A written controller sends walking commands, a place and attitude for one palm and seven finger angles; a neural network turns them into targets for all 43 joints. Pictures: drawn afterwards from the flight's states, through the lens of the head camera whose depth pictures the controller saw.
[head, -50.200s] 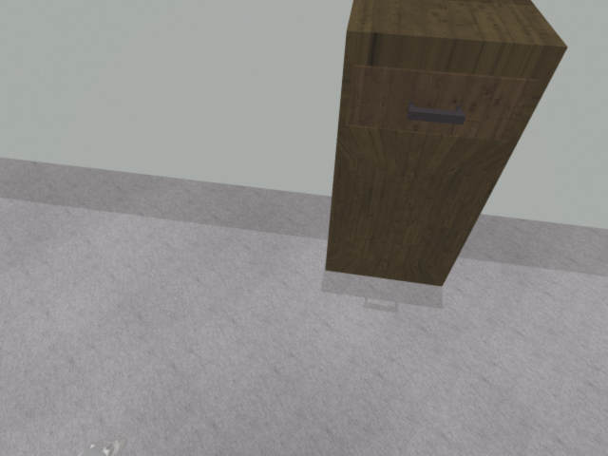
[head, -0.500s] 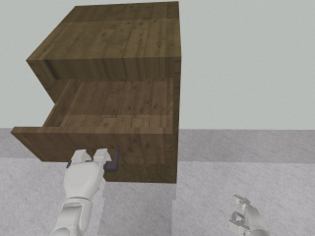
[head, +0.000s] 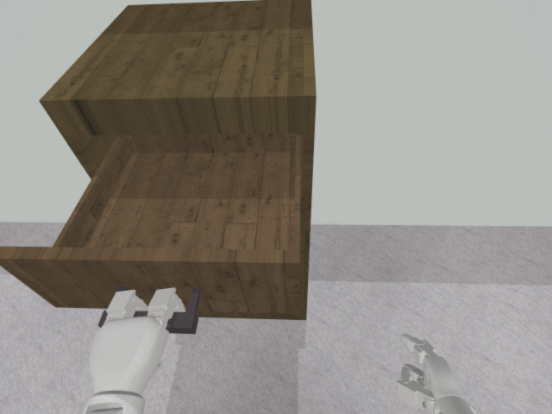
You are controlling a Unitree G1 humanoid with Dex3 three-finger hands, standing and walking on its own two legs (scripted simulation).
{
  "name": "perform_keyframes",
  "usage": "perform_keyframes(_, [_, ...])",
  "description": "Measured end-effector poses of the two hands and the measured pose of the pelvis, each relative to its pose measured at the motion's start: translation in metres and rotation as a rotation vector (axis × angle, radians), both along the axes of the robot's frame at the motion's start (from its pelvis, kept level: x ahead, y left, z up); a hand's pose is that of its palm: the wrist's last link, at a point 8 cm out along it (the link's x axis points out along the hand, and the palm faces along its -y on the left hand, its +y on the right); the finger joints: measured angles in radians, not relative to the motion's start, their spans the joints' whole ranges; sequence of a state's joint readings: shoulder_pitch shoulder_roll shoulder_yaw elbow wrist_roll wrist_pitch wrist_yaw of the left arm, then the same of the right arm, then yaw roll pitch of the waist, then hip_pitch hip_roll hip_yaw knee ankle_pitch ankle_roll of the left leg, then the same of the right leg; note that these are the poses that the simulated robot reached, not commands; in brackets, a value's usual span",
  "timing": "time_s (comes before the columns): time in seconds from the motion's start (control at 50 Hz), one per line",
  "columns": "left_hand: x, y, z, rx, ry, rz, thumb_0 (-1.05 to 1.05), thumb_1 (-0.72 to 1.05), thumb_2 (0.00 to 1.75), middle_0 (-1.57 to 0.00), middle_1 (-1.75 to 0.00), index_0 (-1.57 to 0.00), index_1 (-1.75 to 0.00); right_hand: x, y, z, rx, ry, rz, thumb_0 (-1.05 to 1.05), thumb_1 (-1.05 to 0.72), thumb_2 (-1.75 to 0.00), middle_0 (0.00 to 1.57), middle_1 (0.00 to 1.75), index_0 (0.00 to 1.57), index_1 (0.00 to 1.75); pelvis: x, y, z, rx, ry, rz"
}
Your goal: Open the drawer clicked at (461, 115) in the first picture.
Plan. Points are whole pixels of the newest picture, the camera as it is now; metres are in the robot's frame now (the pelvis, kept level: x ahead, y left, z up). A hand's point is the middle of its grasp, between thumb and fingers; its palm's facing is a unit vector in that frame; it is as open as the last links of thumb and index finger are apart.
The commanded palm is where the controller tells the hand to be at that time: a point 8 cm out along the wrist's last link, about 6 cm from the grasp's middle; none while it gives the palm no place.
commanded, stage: pull the drawer open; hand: left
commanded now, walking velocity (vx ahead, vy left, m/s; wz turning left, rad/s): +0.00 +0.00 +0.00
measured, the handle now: (153, 307) +0.25 +0.21 +0.02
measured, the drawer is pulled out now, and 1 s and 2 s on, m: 0.27 0.30 0.30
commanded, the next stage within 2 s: open the thumb to release the handle in 0.48 s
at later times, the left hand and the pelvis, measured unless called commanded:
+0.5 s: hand (143, 384) +0.16 +0.20 +0.00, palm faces +0.00 -0.15 -0.99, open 6.1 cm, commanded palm +0.09 +0.20 +0.05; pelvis -0.01 +0.00 -0.01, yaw -1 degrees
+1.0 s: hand (139, 379) +0.16 +0.21 +0.00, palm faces +0.04 -0.12 -0.99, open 10.6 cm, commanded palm +0.13 +0.21 +0.05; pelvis -0.02 +0.00 +0.00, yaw +1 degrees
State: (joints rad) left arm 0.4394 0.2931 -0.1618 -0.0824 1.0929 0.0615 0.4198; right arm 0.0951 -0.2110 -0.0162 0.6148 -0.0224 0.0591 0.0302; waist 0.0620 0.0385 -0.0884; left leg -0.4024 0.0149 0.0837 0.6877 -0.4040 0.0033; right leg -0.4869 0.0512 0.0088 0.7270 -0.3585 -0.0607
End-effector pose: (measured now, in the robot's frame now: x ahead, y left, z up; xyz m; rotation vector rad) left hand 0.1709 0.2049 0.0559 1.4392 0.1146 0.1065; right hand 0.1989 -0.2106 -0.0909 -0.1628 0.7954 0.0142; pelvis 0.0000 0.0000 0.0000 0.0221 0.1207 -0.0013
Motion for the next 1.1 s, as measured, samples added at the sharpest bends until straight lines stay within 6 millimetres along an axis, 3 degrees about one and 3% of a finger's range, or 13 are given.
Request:
perform_keyframes(0.38, [-0.035, -0.001, 0.001, -0.022, 0.008, -0.001, 0.05, 0.69, 0.78, -0.26, -1.32, -0.38, -1.28, 0.0, 0.006, 0.001, 0.014, -0.024, 0.033, 0.01, -0.9, -0.89, 0.2, 0.3, 0.2, 0.3, -0.005, -0.001, -0.003, 0.0, -0.001, -0.009])
perform_keyframes(0.6, [-0.035, -0.001, 0.001, -0.018, 0.002, -0.006, 0.05, 0.7, 0.76, -0.25, -1.3, -0.37, -1.28, -0.003, 0.003, -0.001, 0.021, -0.04, 0.027, 0.01, -0.9, -0.89, 0.2, 0.3, 0.2, 0.3, -0.004, 0.002, -0.007, -0.001, 0.012, -0.017])
perform_keyframes(0.72, [-0.028, 0.01, -0.002, 0.031, -0.04, 0.029, 0.02, 0.66, 0.78, -0.32, -1.31, -0.38, -1.3, -0.008, 0.001, -0.012, -0.015, 0.007, 0.028, 0.01, -0.9, -0.89, 0.2, 0.3, 0.2, 0.3, -0.009, 0.003, -0.009, -0.003, 0.013, 0.002])
perform_keyframes(0.84, [-0.031, 0.004, 0.004, -0.009, -0.052, 0.063, 0.01, 0.46, 0.71, -0.36, -1.29, -0.38, -1.3, -0.011, 0.005, -0.012, -0.001, 0.009, 0.019, 0.02, -0.9, -0.89, 0.2, 0.3, 0.2, 0.3, -0.01, 0.003, -0.007, -0.001, -0.001, 0.009])
perform_keyframes(1.1, [-0.033, 0.004, 0.002, 0.004, -0.026, 0.056, 0.0, -0.27, 0.4, -0.32, -1.22, -0.33, -1.22, -0.005, 0.013, 0.002, -0.006, -0.039, 0.058, 0.02, -0.9, -0.89, 0.2, 0.3, 0.2, 0.3, -0.021, -0.002, -0.002, -0.002, -0.038, 0.022])
